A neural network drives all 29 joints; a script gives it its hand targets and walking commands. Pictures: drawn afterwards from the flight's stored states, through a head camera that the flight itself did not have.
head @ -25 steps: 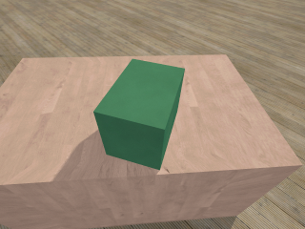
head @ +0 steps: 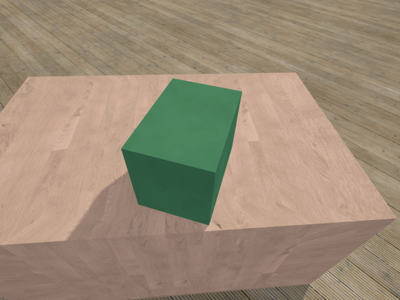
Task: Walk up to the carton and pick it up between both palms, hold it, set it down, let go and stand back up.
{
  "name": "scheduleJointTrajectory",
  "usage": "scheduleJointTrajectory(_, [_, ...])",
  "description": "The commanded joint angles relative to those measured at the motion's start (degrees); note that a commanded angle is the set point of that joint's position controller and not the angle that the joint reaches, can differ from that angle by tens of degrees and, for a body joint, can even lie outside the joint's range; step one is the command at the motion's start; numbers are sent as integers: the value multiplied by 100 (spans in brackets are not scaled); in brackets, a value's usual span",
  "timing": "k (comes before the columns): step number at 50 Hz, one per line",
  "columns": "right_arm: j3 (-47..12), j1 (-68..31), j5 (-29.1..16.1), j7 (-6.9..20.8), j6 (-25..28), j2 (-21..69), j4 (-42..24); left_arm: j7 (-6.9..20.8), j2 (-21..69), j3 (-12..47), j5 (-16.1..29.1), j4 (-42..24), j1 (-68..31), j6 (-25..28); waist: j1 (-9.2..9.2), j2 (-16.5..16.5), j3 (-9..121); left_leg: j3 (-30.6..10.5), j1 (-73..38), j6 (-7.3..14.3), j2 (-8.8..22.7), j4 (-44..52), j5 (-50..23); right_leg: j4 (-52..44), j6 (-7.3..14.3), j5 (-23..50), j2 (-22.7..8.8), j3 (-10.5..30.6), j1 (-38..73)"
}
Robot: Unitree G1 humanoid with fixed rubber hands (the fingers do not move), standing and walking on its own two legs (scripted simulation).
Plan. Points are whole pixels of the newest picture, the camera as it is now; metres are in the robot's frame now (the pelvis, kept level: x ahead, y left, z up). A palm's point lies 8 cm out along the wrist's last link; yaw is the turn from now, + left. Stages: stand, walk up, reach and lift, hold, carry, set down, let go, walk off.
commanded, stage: stand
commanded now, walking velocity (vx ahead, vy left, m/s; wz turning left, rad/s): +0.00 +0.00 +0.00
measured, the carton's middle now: (190, 148) +0.51 +0.03 +0.00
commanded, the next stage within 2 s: none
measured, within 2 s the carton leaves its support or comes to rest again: neither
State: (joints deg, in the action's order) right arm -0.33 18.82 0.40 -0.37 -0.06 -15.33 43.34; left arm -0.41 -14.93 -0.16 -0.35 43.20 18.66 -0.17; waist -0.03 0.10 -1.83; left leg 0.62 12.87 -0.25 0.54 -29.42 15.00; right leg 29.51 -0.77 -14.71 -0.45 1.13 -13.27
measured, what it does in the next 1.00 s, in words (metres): stands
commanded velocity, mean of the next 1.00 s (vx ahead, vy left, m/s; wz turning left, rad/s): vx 0.00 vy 0.00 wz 0.00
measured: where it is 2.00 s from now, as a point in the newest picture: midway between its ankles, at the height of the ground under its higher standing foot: outside the picture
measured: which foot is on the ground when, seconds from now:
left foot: down 0.00-1.00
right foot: down 0.00-1.00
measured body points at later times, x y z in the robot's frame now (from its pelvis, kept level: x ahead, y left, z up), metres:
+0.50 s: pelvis -0.01 +0.00 +0.00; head +0.00 +0.00 +0.45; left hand +0.05 +0.26 -0.13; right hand +0.05 -0.26 -0.13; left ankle +0.01 +0.12 -0.74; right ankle +0.01 -0.13 -0.74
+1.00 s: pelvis +0.00 +0.00 +0.00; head +0.01 +0.00 +0.45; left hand +0.05 +0.26 -0.13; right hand +0.05 -0.26 -0.13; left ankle +0.01 +0.12 -0.74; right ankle +0.01 -0.13 -0.74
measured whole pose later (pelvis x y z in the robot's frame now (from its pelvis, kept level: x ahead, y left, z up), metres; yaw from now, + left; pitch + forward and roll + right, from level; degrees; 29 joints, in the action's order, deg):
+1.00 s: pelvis +0.00 +0.00 +0.00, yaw +0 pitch -1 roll +0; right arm -0.4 19.2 0.3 -1.0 0.1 -14.8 48.3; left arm -1.0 -14.6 -0.2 -0.3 47.7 19.3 -0.2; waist -0.1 0.1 -1.9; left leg 0.0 12.0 -0.3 0.4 -27.4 14.1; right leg 27.4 -0.9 -13.9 -0.6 0.9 -12.2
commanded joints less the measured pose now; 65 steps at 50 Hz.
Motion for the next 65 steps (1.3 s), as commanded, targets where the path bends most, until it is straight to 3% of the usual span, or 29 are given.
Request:
scheduleJointTrajectory(1, [231, 113, -2, -45, 99, -732, -371, -46, -765, -207, 9, -390, 112, 103, -6, -21, 93, -492, -33, 180, 454, 488, -675, -459, 210, 682, -427, 429, -35])
scheduleJointTrajectory(20, [233, 147, 7, -47, 96, -719, -136, -46, -779, -219, 3, -197, 181, 91, 0, -25, -126, -556, 160, 152, 424, 703, 124, -688, 192, -122, -408, 466, -226])
scheduleJointTrajectory(51, [202, 246, -17, -110, 107, -690, 218, -109, -733, -194, 12, 159, 270, 96, -10, -9, -10, -560, -57, 152, 461, 693, -741, -630, 160, 686, -442, 381, 91])
scheduleJointTrajectory(65, [195, 196, -21, -128, 100, -664, 413, -129, -683, -172, 20, 357, 249, 82, -5, -37, -86, -552, -69, 132, 450, 757, -679, -729, 150, 617, -457, 370, 139])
